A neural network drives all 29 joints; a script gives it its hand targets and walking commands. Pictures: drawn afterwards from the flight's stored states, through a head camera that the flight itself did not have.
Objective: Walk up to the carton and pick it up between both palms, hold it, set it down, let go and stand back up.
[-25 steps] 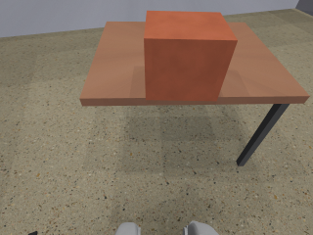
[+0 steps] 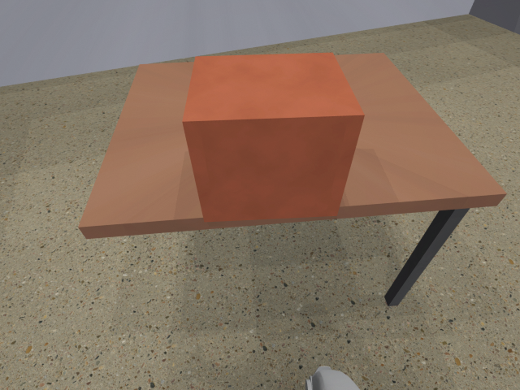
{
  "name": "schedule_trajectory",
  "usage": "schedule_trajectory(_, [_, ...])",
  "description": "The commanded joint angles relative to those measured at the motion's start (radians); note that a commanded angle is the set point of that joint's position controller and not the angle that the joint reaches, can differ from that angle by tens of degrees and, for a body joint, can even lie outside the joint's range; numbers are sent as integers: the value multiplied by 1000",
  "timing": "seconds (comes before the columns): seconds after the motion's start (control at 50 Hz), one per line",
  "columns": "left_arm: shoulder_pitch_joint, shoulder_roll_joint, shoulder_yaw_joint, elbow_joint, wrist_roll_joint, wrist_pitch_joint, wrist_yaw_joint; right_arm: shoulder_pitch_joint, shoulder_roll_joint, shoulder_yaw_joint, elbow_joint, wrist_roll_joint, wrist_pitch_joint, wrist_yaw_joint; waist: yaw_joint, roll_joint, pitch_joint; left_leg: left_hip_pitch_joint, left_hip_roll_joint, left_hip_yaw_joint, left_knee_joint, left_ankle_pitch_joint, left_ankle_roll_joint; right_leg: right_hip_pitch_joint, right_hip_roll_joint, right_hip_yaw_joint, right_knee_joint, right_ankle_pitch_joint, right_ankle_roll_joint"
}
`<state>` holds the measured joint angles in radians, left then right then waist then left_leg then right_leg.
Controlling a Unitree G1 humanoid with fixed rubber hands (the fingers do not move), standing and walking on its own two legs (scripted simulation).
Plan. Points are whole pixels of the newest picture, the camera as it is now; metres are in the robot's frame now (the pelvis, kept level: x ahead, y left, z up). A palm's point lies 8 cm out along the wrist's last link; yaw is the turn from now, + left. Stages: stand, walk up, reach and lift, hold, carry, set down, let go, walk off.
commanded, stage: walk up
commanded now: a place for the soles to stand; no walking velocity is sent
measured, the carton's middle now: (267, 138) +0.59 -0.03 +0.07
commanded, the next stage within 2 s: none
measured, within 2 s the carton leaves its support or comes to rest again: neither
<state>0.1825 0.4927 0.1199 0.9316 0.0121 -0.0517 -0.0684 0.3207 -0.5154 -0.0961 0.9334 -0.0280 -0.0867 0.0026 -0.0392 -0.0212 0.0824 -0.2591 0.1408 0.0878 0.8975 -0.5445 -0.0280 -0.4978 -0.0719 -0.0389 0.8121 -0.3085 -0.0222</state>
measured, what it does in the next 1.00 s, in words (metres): steps on the spot: left foot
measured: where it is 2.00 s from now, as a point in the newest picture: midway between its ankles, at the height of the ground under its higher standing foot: outside the picture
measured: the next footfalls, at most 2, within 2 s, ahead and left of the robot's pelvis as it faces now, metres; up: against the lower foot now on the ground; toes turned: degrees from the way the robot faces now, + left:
left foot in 0.28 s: +0.15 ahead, +0.12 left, +0.00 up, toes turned +7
right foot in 1.90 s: +0.25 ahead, -0.13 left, +0.00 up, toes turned +3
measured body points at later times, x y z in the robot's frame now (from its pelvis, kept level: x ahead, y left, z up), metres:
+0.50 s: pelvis +0.08 +0.00 -0.01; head +0.12 +0.00 +0.43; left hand +0.13 +0.35 -0.12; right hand +0.23 -0.33 -0.12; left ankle +0.11 +0.11 -0.69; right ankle +0.13 -0.14 -0.69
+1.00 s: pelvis +0.09 +0.03 -0.01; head +0.14 +0.04 +0.44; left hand +0.20 +0.39 -0.11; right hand +0.23 -0.30 -0.11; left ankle +0.11 +0.11 -0.69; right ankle +0.11 -0.12 -0.68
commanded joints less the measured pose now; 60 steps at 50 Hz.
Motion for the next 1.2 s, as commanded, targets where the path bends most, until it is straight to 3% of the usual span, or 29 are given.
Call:
schedule_trajectory(0.0, [299, 368, 77, 3, -6, -49, 64, -65, -71, 14, -141, 33, 6, -9, 188, -396, -115, -581, -145, -68, 406, -4, 70, 527, -292, 708, -488, -186, -132])
schedule_trajectory(0.02, [186, 363, 63, -42, -21, -39, 58, -91, -187, -6, -126, 33, 18, -25, 147, -173, -122, -517, -78, -174, 423, -27, 50, 435, -371, 831, -513, -242, -256])
schedule_trajectory(0.06, [104, 315, 48, -63, -20, -38, 73, -126, -207, -17, -95, 34, 35, -20, 103, -34, -64, -479, -18, -193, 428, 67, 57, 326, -324, 644, -472, -185, -239])
schedule_trajectory(0.1, [49, 272, 36, -76, -16, -37, 85, -33, -187, -19, -37, 20, 37, -18, 59, -94, -44, -381, 6, -146, 311, 62, 48, 199, -291, 478, -403, -104, -235])
schedule_trajectory(0.22, [-9, 275, 14, -101, -2, -41, 104, -73, -129, -15, -35, 14, 65, -3, 27, -190, -81, -153, -34, -78, 43, 125, 64, 31, -256, 336, -228, 318, -216])
schedule_trajectory(0.26, [-56, 250, -11, -111, -12, -36, 111, -42, -132, -30, -29, 6, 70, 4, -14, -141, -148, 1, -64, -68, -26, 243, 83, -57, -213, 261, -156, 239, -158])
schedule_trajectory(0.28, [-67, 208, -26, -119, -16, -31, 112, -11, -158, -38, -25, -3, 68, 3, -37, -80, -174, 31, -64, -112, -75, 217, 103, -112, -173, 241, -98, 125, -123])
schedule_trajectory(0.32, [-39, 165, -34, -83, -16, -19, 127, -177, -219, -49, -76, 9, 79, 14, -1, 228, -168, -112, 136, -432, -379, 10, 231, -55, 22, 1, 123, -215, -30])
schedule_trajectory(0.36, [29, 194, -15, -23, -9, -10, 126, -239, -199, -42, -94, 9, 85, 13, 38, 150, -156, -155, 137, -392, -353, 24, 267, 37, 34, -35, 150, -190, -5])
schedule_trajectory(0.4, [49, 208, -8, -2, -10, -22, 127, -296, -161, -26, -109, 8, 90, 7, 77, 61, -124, -280, 57, -273, -221, 164, 185, 162, -25, 72, -44, -125, -45])
schedule_trajectory(0.46, [35, 318, 4, -8, 0, -31, 132, -300, -146, -34, -90, 18, 105, 8, 66, -100, -144, -231, -90, -111, 118, 117, 70, 89, -283, 504, -268, -28, -228])
schedule_trajectory(0.52, [-41, 263, -17, -17, -1, -28, 137, -242, -130, -37, -54, 10, 91, 14, 2, -40, -149, -98, -68, -125, -58, 228, 92, 4, -194, 361, -137, 163, -160])
schedule_trajectory(0.56, [-96, 187, -36, -24, -6, -21, 138, -197, -168, -38, -35, 13, 87, 19, -28, 141, -141, -54, 82, -372, -307, 303, 175, -54, 17, 24, 158, 76, -28])
schedule_trajectory(0.6, [-97, 157, -31, -5, -19, -12, 150, -206, -180, -38, -28, 0, 81, 11, -24, 212, -84, -16, 200, -502, -362, 566, 287, -106, 55, 35, 241, -314, -4])
schedule_trajectory(0.62, [-74, 148, -35, -5, -19, -12, 145, -217, -175, -38, -37, -1, 74, 6, 2, 143, -112, -2, 207, -491, -345, 637, 324, -65, 50, 42, 243, -322, -4])
schedule_trajectory(0.68, [9, 172, -24, 34, -18, -24, 141, -336, -164, -28, -87, 9, 84, 3, 62, 149, -128, -132, 128, -323, -246, 632, 236, 136, 41, 19, 55, -42, -24])
schedule_trajectory(0.7, [66, 191, -14, 53, -17, -28, 141, -378, -155, -23, -106, 12, 88, 4, 91, 142, -164, -195, 68, -234, -149, 575, 176, 234, -4, 86, -35, 123, -40])
schedule_trajectory(0.74, [76, 312, 14, 28, 3, -34, 146, -392, -116, -22, -122, 18, 105, 4, 99, -67, -184, -276, -84, -106, 105, 318, 67, 242, -219, 512, -204, 230, -221])
schedule_trajectory(0.76, [14, 324, 14, 8, 3, -35, 149, -385, -111, -25, -106, 23, 108, 3, 75, -106, -140, -249, -75, -116, 146, 74, 50, 179, -303, 586, -229, 335, -294])
schedule_trajectory(0.8, [-39, 301, -2, -20, 3, -32, 150, -320, -119, -28, -75, 15, 102, 9, 35, -90, -156, -212, -62, -123, 58, 89, 62, 196, -254, 492, -139, 457, -253])
schedule_trajectory(0.84, [-110, 221, -29, -43, -13, -25, 148, -229, -133, -43, -45, 5, 86, 15, -30, -29, -187, -10, -14, -184, -149, 470, 107, 69, -102, 280, 12, 374, -115])
schedule_trajectory(0.88, [-119, 171, -40, -32, -18, -11, 156, -212, -173, -42, -33, 8, 77, 17, -39, 171, -187, 53, 173, -466, -326, 594, 249, -33, 61, 33, 211, -110, -3])
schedule_trajectory(0.92, [-131, 172, -36, -29, -14, -2, 157, -207, -180, -41, -31, 5, 76, 7, -42, 156, -131, 82, 228, -523, -376, 657, 276, -87, 69, 90, 288, -381, -15])
schedule_trajectory(1.02, [43, 167, -22, 34, -5, -19, 134, -337, -153, -28, -98, 21, 85, -2, 76, 128, -155, -144, 133, -336, -266, 438, 205, 251, 56, 30, -40, -89, -27])
schedule_trajectory(1.04, [69, 173, -12, 45, 8, -25, 134, -363, -129, -17, -99, 21, 86, 1, 98, 111, -150, -225, 89, -248, -186, 362, 148, 340, 39, 77, -157, -43, -45])
schedule_trajectory(1.08, [-8, 294, 10, 7, 20, -27, 129, -385, -107, -15, -103, 22, 87, -2, 90, -114, -147, -232, -94, -105, 13, 81, 52, 210, -230, 579, -316, 4, -248])
schedule_trajectory(1.1, [-90, 283, -8, -11, 24, -29, 125, -365, -137, -29, -68, 21, 89, -1, 40, -94, -73, -130, -71, -137, 38, 12, 41, 76, -256, 605, -312, 44, -275])
schedule_trajectory(1.14, [-138, 222, -33, -23, 7, -26, 123, -252, -96, -24, -23, 17, 71, 7, -30, -12, -94, -11, -61, -160, -189, 167, 79, 48, -130, 383, -173, 123, -160])
schedule_trajectory(1.18, [-169, 129, -58, -24, -5, -12, 123, -190, -158, -26, 17, 9, 58, 6, -49, 142, -79, 52, 120, -442, -445, 208, 172, -45, 73, 96, 115, 0, -20])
